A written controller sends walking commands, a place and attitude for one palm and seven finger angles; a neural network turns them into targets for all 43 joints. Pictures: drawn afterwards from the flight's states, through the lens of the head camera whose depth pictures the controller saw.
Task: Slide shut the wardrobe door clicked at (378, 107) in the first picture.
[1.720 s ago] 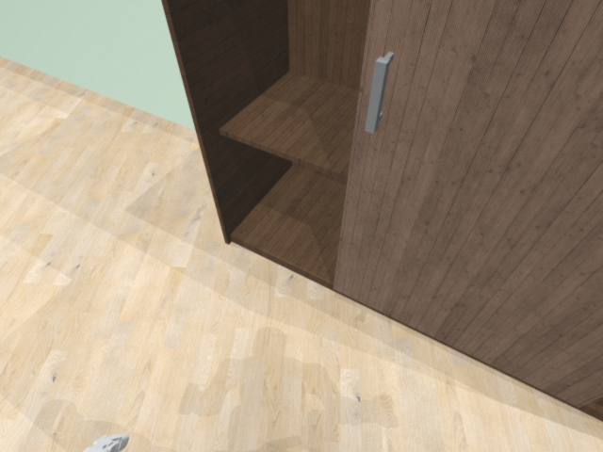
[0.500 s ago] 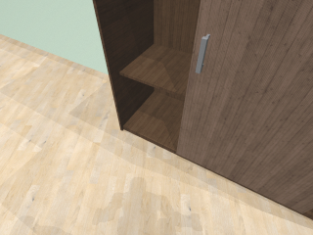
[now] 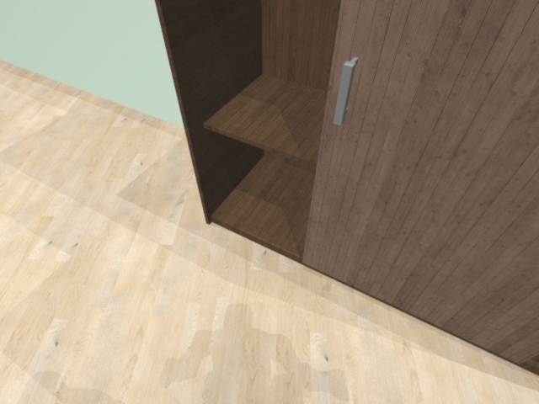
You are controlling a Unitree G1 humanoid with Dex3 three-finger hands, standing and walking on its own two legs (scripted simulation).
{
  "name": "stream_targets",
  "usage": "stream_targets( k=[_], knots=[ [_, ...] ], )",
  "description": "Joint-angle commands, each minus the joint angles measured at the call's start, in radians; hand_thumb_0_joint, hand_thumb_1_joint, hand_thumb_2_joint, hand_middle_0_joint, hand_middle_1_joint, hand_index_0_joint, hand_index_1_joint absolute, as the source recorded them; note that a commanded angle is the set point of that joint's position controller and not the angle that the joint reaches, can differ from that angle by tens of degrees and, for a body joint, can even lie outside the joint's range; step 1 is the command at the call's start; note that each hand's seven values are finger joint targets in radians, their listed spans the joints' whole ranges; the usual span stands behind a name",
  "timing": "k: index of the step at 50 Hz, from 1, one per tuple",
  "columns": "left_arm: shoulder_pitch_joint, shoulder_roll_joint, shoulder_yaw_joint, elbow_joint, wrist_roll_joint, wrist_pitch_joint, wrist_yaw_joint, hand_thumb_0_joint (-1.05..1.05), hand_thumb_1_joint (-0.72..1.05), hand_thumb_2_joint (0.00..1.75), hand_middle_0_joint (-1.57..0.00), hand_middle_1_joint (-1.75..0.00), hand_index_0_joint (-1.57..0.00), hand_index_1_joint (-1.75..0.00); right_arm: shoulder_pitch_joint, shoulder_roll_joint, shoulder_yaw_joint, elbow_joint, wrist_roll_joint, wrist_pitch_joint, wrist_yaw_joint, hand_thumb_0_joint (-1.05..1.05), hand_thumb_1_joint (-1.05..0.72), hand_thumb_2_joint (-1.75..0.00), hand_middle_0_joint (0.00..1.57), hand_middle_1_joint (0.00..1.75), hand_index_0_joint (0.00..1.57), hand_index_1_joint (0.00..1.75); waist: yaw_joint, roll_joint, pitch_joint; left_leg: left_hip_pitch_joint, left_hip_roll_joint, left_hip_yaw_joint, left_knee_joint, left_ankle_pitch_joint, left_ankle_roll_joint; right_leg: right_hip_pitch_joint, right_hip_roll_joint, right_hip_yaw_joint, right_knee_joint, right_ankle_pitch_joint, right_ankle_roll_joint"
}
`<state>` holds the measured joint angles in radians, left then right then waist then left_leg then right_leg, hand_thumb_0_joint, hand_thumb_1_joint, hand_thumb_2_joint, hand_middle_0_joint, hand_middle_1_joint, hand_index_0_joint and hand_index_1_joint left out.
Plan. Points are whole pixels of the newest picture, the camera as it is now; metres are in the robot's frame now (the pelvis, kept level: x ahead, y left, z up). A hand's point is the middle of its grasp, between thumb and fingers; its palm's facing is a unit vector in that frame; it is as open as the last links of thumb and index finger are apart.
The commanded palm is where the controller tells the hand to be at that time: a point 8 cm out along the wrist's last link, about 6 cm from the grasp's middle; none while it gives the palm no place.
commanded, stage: walk to a spot facing it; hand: right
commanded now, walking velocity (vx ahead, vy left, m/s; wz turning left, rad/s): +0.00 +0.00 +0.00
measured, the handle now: (346, 91) +0.74 -0.13 +0.09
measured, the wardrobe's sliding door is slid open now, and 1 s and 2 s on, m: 0.49 0.49 0.49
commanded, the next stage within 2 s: none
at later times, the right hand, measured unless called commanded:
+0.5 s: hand out of the picture +0.05 -0.17 -0.18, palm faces -0.15 +0.96 -0.25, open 7.4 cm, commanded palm none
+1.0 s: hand out of the picture +0.15 -0.21 -0.18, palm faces -0.40 +0.89 -0.22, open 7.4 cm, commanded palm none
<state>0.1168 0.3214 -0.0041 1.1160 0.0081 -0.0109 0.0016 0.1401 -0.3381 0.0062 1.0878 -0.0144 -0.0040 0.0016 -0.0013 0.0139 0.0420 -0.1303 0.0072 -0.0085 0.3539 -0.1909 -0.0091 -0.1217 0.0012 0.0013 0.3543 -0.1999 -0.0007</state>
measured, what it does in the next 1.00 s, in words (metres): steps on the spot, turning left: right foot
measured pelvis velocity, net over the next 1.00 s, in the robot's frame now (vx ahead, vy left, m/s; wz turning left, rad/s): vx -0.02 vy -0.04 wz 0.50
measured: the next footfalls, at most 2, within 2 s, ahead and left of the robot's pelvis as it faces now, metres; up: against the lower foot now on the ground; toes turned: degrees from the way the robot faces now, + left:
right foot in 0.84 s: +0.05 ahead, -0.12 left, +0.00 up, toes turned +23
left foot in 1.32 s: -0.10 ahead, +0.10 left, +0.00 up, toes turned +46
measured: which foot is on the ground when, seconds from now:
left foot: down 0.00-0.84, up 0.86-1.00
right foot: down 0.00-0.38, up 0.40-0.82, down 0.84-1.00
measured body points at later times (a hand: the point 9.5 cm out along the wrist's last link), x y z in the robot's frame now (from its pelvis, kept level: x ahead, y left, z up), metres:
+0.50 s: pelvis -0.02 +0.03 -0.02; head +0.02 +0.05 +0.43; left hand +0.01 +0.29 -0.18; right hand +0.06 -0.22 -0.16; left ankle -0.02 +0.11 -0.75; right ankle -0.02 -0.12 -0.69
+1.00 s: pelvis -0.02 -0.04 +0.00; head +0.01 -0.07 +0.44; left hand -0.06 +0.23 -0.12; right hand +0.17 -0.25 -0.16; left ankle -0.08 +0.09 -0.66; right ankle +0.01 -0.13 -0.75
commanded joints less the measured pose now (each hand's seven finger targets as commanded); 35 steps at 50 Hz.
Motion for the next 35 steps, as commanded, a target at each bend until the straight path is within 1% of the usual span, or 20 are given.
stream_targets(
  k=[1, 3, 5, 9, 11, 12, 13, 14, 15, 17, 18, 19, 20, 21, 22, 23, 24, 25, 30, 35],
  knots=[
    [-0.042, 0.205, 0.036, -0.062, -0.002, -0.023, 0.011, 0.00, 0.90, 0.90, -0.20, -0.30, -0.20, -0.30, -0.039, -0.193, -0.037, -0.068, 0.002, -0.022, -0.016, 0.00, -0.90, -0.90, 0.20, 0.30, 0.20, 0.30, -0.002, -0.016, -0.061, 0.006, 0.109, -0.092, -0.049, 0.115, 0.030, 0.002, -0.115, 0.102, -0.067, 0.135, -0.025],
    [-0.029, 0.188, 0.036, -0.063, 0.001, -0.021, 0.015, 0.00, 0.90, 0.90, -0.20, -0.30, -0.20, -0.30, -0.034, -0.174, -0.038, -0.073, 0.002, -0.012, -0.015, 0.00, -0.90, -0.90, 0.20, 0.30, 0.20, 0.30, 0.000, -0.026, -0.059, -0.022, 0.102, -0.104, -0.033, 0.135, 0.031, 0.017, -0.121, 0.083, -0.052, 0.135, -0.021],
    [0.019, 0.098, 0.025, -0.064, 0.002, -0.005, 0.019, 0.00, 0.90, 0.90, -0.20, -0.30, -0.20, -0.30, 0.008, -0.097, -0.028, -0.076, 0.003, 0.011, -0.019, 0.00, -0.90, -0.90, 0.20, 0.30, 0.20, 0.30, 0.004, -0.017, -0.057, -0.064, 0.097, -0.115, 0.010, 0.178, 0.021, 0.022, -0.126, 0.045, -0.006, 0.139, -0.009],
    [0.048, 0.115, 0.051, -0.118, 0.004, 0.015, 0.029, 0.00, 0.90, 0.90, -0.20, -0.30, -0.20, -0.30, 0.035, -0.091, -0.045, -0.129, -0.003, 0.037, -0.013, 0.00, -0.90, -0.90, 0.20, 0.30, 0.20, 0.30, 0.008, -0.037, -0.041, -0.162, 0.055, -0.120, 0.122, 0.165, 0.021, 0.001, -0.168, 0.038, 0.026, 0.083, -0.026],
    [0.043, 0.131, 0.066, -0.150, 0.005, 0.018, 0.031, 0.00, 0.90, 0.90, -0.20, -0.30, -0.20, -0.30, 0.047, -0.078, -0.053, -0.160, -0.005, 0.044, -0.006, 0.00, -0.90, -0.90, 0.20, 0.30, 0.20, 0.30, 0.006, -0.094, -0.043, -0.203, 0.016, -0.089, 0.224, 0.111, 0.010, -0.012, -0.220, 0.066, 0.010, 0.075, -0.058],
    [0.038, 0.137, 0.074, -0.164, 0.006, 0.017, 0.032, 0.00, 0.90, 0.90, -0.20, -0.30, -0.20, -0.30, 0.057, -0.063, -0.057, -0.171, -0.005, 0.046, -0.002, 0.00, -0.90, -0.90, 0.20, 0.30, 0.20, 0.30, 0.001, -0.134, -0.047, -0.219, -0.002, -0.063, 0.305, 0.030, 0.004, -0.021, -0.261, 0.084, -0.001, 0.110, -0.085],
    [0.028, 0.140, 0.080, -0.178, 0.005, 0.014, 0.031, 0.00, 0.90, 0.90, -0.20, -0.30, -0.20, -0.30, 0.072, -0.051, -0.061, -0.181, -0.005, 0.050, 0.000, 0.00, -0.90, -0.90, 0.20, 0.30, 0.20, 0.30, -0.004, -0.184, -0.046, -0.245, -0.015, -0.032, 0.410, -0.134, -0.004, -0.023, -0.310, 0.099, -0.012, 0.181, -0.125],
    [0.025, 0.135, 0.084, -0.189, 0.006, 0.012, 0.031, 0.00, 0.90, 0.90, -0.20, -0.30, -0.20, -0.30, 0.079, -0.040, -0.067, -0.192, -0.005, 0.053, 0.001, 0.00, -0.90, -0.90, 0.20, 0.30, 0.20, 0.30, -0.007, -0.210, -0.050, -0.249, -0.005, -0.014, 0.497, -0.254, -0.009, -0.040, -0.351, 0.103, -0.014, 0.241, -0.162],
    [0.008, 0.127, 0.087, -0.204, 0.009, 0.012, 0.031, 0.00, 0.90, 0.90, -0.20, -0.30, -0.20, -0.30, 0.089, -0.032, -0.073, -0.201, -0.004, 0.055, 0.003, 0.00, -0.90, -0.90, 0.20, 0.30, 0.20, 0.30, -0.017, -0.202, -0.036, -0.223, 0.021, -0.020, 0.514, -0.301, -0.005, -0.085, -0.370, 0.089, 0.002, 0.273, -0.174],
    [-0.035, 0.120, 0.091, -0.222, 0.013, 0.015, 0.029, 0.00, 0.90, 0.90, -0.20, -0.30, -0.20, -0.30, 0.184, -0.013, -0.080, -0.190, -0.006, 0.046, 0.010, 0.00, -0.90, -0.90, 0.20, 0.30, 0.20, 0.30, -0.067, -0.141, -0.056, -0.118, 0.026, 0.015, 0.337, -0.177, -0.003, -0.114, -0.314, -0.014, 0.151, 0.270, -0.112],
    [-0.029, 0.102, 0.094, -0.228, 0.008, 0.022, 0.027, 0.00, 0.90, 0.90, -0.20, -0.30, -0.20, -0.30, 0.233, -0.036, -0.090, -0.178, -0.012, 0.035, 0.009, 0.00, -0.90, -0.90, 0.20, 0.30, 0.20, 0.30, -0.084, -0.037, -0.058, -0.036, 0.045, -0.019, 0.157, 0.023, 0.000, -0.180, -0.241, -0.083, 0.325, 0.145, -0.047],
    [0.019, 0.019, 0.081, -0.252, 0.000, 0.029, 0.021, 0.00, 0.90, 0.90, -0.20, -0.30, -0.20, -0.30, 0.233, -0.152, -0.109, -0.191, -0.025, 0.017, -0.006, 0.00, -0.90, -0.90, 0.20, 0.30, 0.20, 0.30, -0.058, 0.333, -0.053, 0.033, 0.272, -0.406, -0.010, 0.274, 0.076, -0.403, -0.073, -0.166, 0.583, -0.244, 0.040],
    [-0.009, 0.021, 0.081, -0.271, 0.000, 0.036, 0.023, 0.00, 0.90, 0.90, -0.20, -0.30, -0.20, -0.30, 0.254, -0.160, -0.107, -0.199, -0.007, 0.023, -0.014, 0.00, -0.90, -0.90, 0.20, 0.30, 0.20, 0.30, -0.079, 0.271, -0.062, -0.042, 0.360, -0.486, -0.063, 0.321, 0.184, -0.404, -0.043, -0.040, 0.710, -0.387, 0.041],
    [-0.038, 0.018, 0.082, -0.271, -0.001, 0.040, 0.024, 0.00, 0.90, 0.90, -0.20, -0.30, -0.20, -0.30, 0.216, -0.139, -0.111, -0.214, -0.008, 0.024, -0.020, 0.00, -0.90, -0.90, 0.20, 0.30, 0.20, 0.30, -0.067, 0.233, -0.043, -0.099, 0.318, -0.519, -0.090, 0.170, 0.205, -0.415, -0.053, 0.025, 0.777, -0.345, 0.035],
    [-0.039, 0.027, 0.087, -0.262, 0.000, 0.039, 0.022, 0.00, 0.90, 0.90, -0.20, -0.30, -0.20, -0.30, 0.158, -0.115, -0.106, -0.226, -0.007, 0.024, -0.020, 0.00, -0.90, -0.90, 0.20, 0.30, 0.20, 0.30, -0.042, 0.162, -0.002, -0.119, 0.283, -0.482, -0.086, 0.105, 0.206, -0.432, -0.067, 0.046, 0.806, -0.274, 0.037],
    [-0.022, 0.024, 0.088, -0.251, 0.004, 0.037, 0.019, 0.00, 0.90, 0.90, -0.20, -0.30, -0.20, -0.30, 0.129, -0.089, -0.101, -0.236, -0.004, 0.020, -0.019, 0.00, -0.90, -0.90, 0.20, 0.30, 0.20, 0.30, -0.024, 0.113, -0.007, -0.117, 0.244, -0.426, -0.070, 0.116, 0.197, -0.423, -0.076, 0.042, 0.803, -0.211, 0.044],
    [0.009, 0.013, 0.087, -0.237, 0.006, 0.035, 0.016, 0.00, 0.90, 0.90, -0.20, -0.30, -0.20, -0.30, 0.114, -0.081, -0.100, -0.243, -0.003, 0.016, -0.020, 0.00, -0.90, -0.90, 0.20, 0.30, 0.20, 0.30, -0.011, 0.083, -0.046, -0.088, 0.219, -0.374, -0.050, 0.158, 0.182, -0.404, -0.080, 0.032, 0.782, -0.175, 0.052],
    [0.023, 0.002, 0.085, -0.229, 0.008, 0.035, 0.017, 0.00, 0.90, 0.90, -0.20, -0.30, -0.20, -0.30, 0.123, -0.071, -0.101, -0.243, -0.003, 0.012, -0.020, 0.00, -0.90, -0.90, 0.20, 0.30, 0.20, 0.30, -0.012, 0.086, -0.080, -0.051, 0.201, -0.353, -0.036, 0.199, 0.172, -0.399, -0.073, 0.024, 0.764, -0.161, 0.058],
    [-0.015, -0.019, 0.081, -0.249, 0.003, 0.035, 0.025, 0.00, 0.90, 0.90, -0.20, -0.30, -0.20, -0.30, 0.183, -0.072, -0.112, -0.226, -0.007, 0.017, -0.018, 0.00, -0.90, -0.90, 0.20, 0.30, 0.20, 0.30, -0.045, 0.083, -0.106, 0.005, 0.189, -0.381, -0.016, 0.267, 0.191, -0.388, -0.052, 0.012, 0.639, -0.192, 0.068],
    [-0.014, -0.022, 0.078, -0.273, -0.004, 0.025, 0.031, 0.00, 0.90, 0.90, -0.20, -0.30, -0.20, -0.30, 0.170, -0.088, -0.124, -0.233, -0.012, 0.027, -0.016, 0.00, -0.90, -0.90, 0.20, 0.30, 0.20, 0.30, -0.047, 0.117, -0.130, 0.019, 0.171, -0.435, 0.004, 0.303, 0.199, -0.321, -0.025, 0.009, 0.466, -0.231, 0.057]
  ],
)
